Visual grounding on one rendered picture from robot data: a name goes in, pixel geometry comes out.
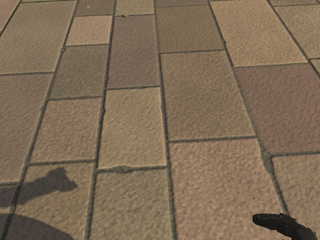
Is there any robot right hand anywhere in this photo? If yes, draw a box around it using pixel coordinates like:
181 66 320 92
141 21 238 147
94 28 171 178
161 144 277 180
252 213 318 240

